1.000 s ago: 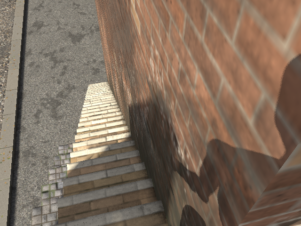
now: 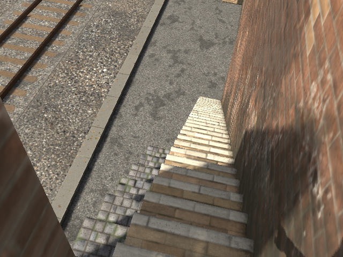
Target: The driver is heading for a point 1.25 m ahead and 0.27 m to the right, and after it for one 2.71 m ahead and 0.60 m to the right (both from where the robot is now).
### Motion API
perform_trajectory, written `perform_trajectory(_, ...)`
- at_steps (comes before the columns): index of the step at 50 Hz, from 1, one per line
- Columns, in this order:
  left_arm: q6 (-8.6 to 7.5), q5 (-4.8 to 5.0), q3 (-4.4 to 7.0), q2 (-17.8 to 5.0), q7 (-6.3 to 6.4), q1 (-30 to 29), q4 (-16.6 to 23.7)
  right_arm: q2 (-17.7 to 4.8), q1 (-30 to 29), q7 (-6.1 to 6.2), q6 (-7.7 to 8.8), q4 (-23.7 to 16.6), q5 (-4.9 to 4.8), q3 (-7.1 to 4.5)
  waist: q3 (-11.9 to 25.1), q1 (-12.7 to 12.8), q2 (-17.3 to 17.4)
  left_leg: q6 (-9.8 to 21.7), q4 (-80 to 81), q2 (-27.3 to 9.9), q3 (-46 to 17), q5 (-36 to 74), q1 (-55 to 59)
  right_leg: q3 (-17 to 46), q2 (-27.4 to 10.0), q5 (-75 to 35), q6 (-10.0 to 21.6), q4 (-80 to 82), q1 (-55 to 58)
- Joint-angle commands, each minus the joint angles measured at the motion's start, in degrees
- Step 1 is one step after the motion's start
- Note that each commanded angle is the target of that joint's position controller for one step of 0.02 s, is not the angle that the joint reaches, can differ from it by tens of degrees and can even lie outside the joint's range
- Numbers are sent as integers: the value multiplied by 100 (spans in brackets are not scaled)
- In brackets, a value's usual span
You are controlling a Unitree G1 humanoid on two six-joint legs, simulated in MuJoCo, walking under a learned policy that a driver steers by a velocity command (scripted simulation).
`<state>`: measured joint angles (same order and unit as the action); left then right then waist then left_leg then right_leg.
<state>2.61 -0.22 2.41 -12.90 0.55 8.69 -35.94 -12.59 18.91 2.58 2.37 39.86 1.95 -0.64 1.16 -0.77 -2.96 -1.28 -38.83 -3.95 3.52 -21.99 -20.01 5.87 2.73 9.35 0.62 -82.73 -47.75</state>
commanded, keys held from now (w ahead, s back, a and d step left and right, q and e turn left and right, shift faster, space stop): w+e+shift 0.44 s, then w+shift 0.02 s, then w+q+shift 0.54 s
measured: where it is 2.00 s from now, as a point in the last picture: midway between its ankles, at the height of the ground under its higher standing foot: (177, 160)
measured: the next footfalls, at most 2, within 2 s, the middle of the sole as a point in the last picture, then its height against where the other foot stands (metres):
right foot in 0.24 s outside the picture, level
left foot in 0.98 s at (185, 248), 0.39 m lower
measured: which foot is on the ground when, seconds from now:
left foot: down 0.00-0.24, up 0.26-0.96, down 0.98-1.00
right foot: up 0.00-0.22, down 0.24-0.98, up 1.00-1.00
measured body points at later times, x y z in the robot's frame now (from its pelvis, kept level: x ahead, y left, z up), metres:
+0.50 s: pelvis +0.20 -0.08 +0.01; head +0.21 -0.14 +0.45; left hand +0.29 +0.20 -0.08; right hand +0.17 -0.36 -0.14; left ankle +0.44 +0.05 -0.65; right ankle +0.10 -0.10 -0.72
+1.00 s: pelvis +0.64 -0.15 -0.30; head +0.68 -0.10 +0.14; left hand +0.85 +0.05 -0.46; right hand +0.22 -0.22 -0.27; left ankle +0.66 -0.12 -1.07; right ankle +0.27 -0.15 -0.62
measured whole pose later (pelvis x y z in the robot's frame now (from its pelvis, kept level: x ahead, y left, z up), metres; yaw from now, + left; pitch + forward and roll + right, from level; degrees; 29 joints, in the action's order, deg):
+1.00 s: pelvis +0.64 -0.15 -0.30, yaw -19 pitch +4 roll -12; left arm -6.7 -0.2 7.6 -15.3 8.2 12.9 -55.6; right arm -23.3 54.3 -6.3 -2.8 71.8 2.8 -2.5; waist 0.5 -13.1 5.7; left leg 9.8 -18.5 -6.5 -4.4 18.9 -14.3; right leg -13.3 -1.9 27.7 -3.8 -101.4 6.2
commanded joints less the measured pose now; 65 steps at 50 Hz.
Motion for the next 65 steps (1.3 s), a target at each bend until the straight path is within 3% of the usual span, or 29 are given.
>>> perform_trajectory(1, 162, 4, 278, -640, -68, 220, 536, -928, -660, 126, 221, -586, 27, -211, -634, 390, 1267, 430, 2385, -1400, -1167, -320, -411, 161, -220, -515, -204, 706, -45)
perform_trajectory(7, 219, -21, 167, -306, -511, -461, 889, -1285, 20, 53, 260, 9, 27, -428, -541, -95, 1166, 571, 2635, -1120, 464, 277, 862, -1033, -609, 354, 185, 3268, 1620)
perform_trajectory(11, 72, -12, 336, -654, -260, 1536, 357, -1579, -356, -20, -7, 135, -51, -540, 482, 868, 726, 613, -562, -1140, 1069, 6250, 1414, -1611, 231, 1401, 762, 4113, 3886)
perform_trajectory(12, -7, 0, 422, -764, -177, 2806, 13, -1463, -879, -71, -70, 21, -47, -499, 517, 1638, -22, 477, -2807, -788, 988, 4831, -185, -1027, 272, 1271, 957, 4761, 5368)
perform_trajectory(13, -149, 44, 236, -842, -203, 2192, -38, -297, -780, -211, -77, -72, 292, -154, -152, 786, -1128, 541, -4166, -185, 507, -416, -2232, 558, -588, 1498, 852, 5069, 5186)
perform_trajectory(14, -294, 209, 339, -1425, -208, 1656, 423, -440, -783, -219, -65, -746, 260, -182, 429, 446, -1920, 145, -4496, 459, -424, -434, -3684, 3214, -1162, 279, 1771, 5846, 5678)
perform_trajectory(15, -320, 119, 369, -1446, -197, 1419, 313, -1166, -1281, -217, -94, -817, 278, -331, 759, 545, -426, -19, -4163, 104, -809, 14, -3688, 3347, -1623, 399, 2060, 6084, 5848)
perform_trajectory(17, -331, 48, 275, -1244, -16, 1485, -13, -1384, -855, -262, -220, -411, 270, -445, -199, -4, 1215, -98, -3585, -172, -927, 758, -3020, 3230, -1874, 340, 1563, 6173, 4783)
perform_trajectory(20, -426, 209, 293, -1458, 358, 1753, -318, -661, -1169, -560, -713, -324, 286, -241, -706, 111, 522, -153, -2727, -163, -887, 1140, -2636, 2291, -1326, -319, 780, 6097, 3867)
perform_trajectory(24, -635, 259, 479, -1765, 644, 2078, -863, -912, -1123, -593, -519, -522, 136, -407, -790, 229, 297, -20, -584, 291, -622, 2690, -1995, 1318, -480, -402, 374, 6003, 3703)
perform_trajectory(26, -635, 287, 429, -1435, 674, 1622, -1061, -541, -1370, -784, -546, -678, 364, -304, -662, 134, -146, 142, -191, 546, -302, 4097, -944, 419, -54, -230, 288, 5657, 2806)
perform_trajectory(29, -710, 262, 386, -1194, 740, 1407, -1009, -469, -930, -1024, -496, -334, 275, -328, -277, 134, -12, 450, -393, 449, -304, 5248, -508, 303, -247, 184, 326, 4933, 2628)
perform_trajectory(33, -832, -169, 444, -1426, 961, 2137, -1525, -959, -1458, -931, -428, -342, 324, -493, -723, 750, -226, 539, -304, 557, -1277, 4534, -2848, 246, -806, -706, 215, 3956, 4565)
perform_trajectory(38, -964, -298, 531, -1371, 1246, 2097, -1945, -1167, -1427, -913, -512, -163, 257, -492, -821, 764, -293, 419, -598, 109, -981, 4515, -4167, -34, -1628, -2006, 26, 3239, 6133)
perform_trajectory(40, -1043, -402, 630, -1517, 1364, 1826, -2156, -1193, -759, -967, -453, 383, 413, -531, -941, 495, 312, 389, -1092, 337, -1219, 3805, -3982, -261, -2141, -3168, -577, 3204, 6089)
perform_trajectory(44, -1633, -119, 747, -1032, 811, -263, -1827, -452, 3505, -1088, -789, 2551, 22, -152, -453, -1552, 1035, 351, 1108, -276, -317, 7152, 839, -2116, -1525, -1802, -670, 1428, 4241)
perform_trajectory(47, -1216, -167, 570, -658, 842, -494, -1564, -582, 3539, -964, -395, 3049, 55, -66, -961, -1353, 1424, 1117, 2696, -391, -658, 7309, 699, -1930, -802, 318, -481, -920, 4650)
perform_trajectory(48, -1034, 79, 586, -707, 785, -798, -1420, -602, 3608, -909, -385, 3137, 229, -32, -986, -1611, 1547, 1398, 3013, -350, -846, 6941, 1225, -1880, -632, 643, -416, -1823, 4361)
perform_trajectory(50, -709, 72, 536, -702, 638, -409, -1192, -1504, 3549, -790, -351, 3244, -53, -64, -849, -1137, 3175, 1280, 1214, -206, -882, 12082, 2406, -2099, 344, 3580, -346, -3338, 2879)
perform_trajectory(51, -556, 146, 263, -222, 467, -703, -733, -1242, 4454, -441, -411, 3310, 320, 159, -1180, -547, 5430, 1148, -805, 775, -416, 13379, 4030, -1816, 801, 3877, -368, -3560, -14)
perform_trajectory(52, -744, -27, 29, 309, 546, -1521, -270, -986, 5938, -71, -542, 3246, 400, 124, -387, -1553, 5437, 1268, -781, 604, -658, 13390, 5589, -1585, 911, 3762, -512, -4385, -1455)
perform_trajectory(54, -985, -435, -129, 260, 525, -2462, -308, -1063, 6570, 506, -444, 3118, 263, 117, 367, -1957, 2809, 851, -94, 481, -1600, 11960, 6530, -1174, 599, 2319, -300, -2505, -2140)
perform_trajectory(55, -948, -476, -89, -149, 323, -2297, -555, -1621, 5122, 602, -225, 2721, 126, -76, 622, -1622, 1961, 1259, 251, -131, -3659, 10461, 6132, -8, 76, 1681, -49, -206, -1879)
perform_trajectory(56, -668, -344, -133, -81, 232, -1686, -935, -1193, 4404, 486, -66, 2522, -110, -53, 1113, -1107, 688, 1818, 641, -601, -4897, 9767, 5098, 182, 16, 1756, -21, 546, -458)
perform_trajectory(57, -260, -275, -45, -324, 329, -1382, -1157, -1035, 4091, 358, 113, 2491, -283, -41, 752, -793, 1008, 1652, 198, -545, -4720, 10119, 5091, -107, 135, 2255, 125, -707, -998)
perform_trajectory(58, -95, -520, 119, -1072, 458, -2945, -910, -948, 5264, 294, 332, 2797, -203, -84, 188, -1718, 144, 976, 132, -15, -3646, 11338, 6178, -807, 437, 2187, 189, -1332, -2373)
perform_trajectory(61, -412, -772, -185, -84, 199, -6042, 23, 632, 8646, 498, 85, 4642, 247, 286, -481, -3485, 392, -228, 282, 440, -3528, 10123, 7046, -1104, 596, 1880, -337, 700, -3238)
perform_trajectory(62, -534, -521, -119, 89, 73, -5857, -90, 929, 7897, 447, -10, 4586, 458, 378, -540, -3155, 337, 76, 84, 280, -4238, 9908, 6584, -729, 569, 2008, -543, 1372, -2916)
perform_trajectory(65, -136, -22, -217, 574, -7, -2974, -1455, 585, 3109, 132, 87, 3297, -50, 294, -330, -670, -1108, -157, -374, 787, -4153, 5785, -633, 126, 56, -175, -455, 5235, 5742)
Over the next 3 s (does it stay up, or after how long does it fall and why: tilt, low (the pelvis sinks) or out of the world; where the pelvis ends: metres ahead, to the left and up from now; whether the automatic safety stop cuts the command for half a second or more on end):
falls after 2.46 s (tilt)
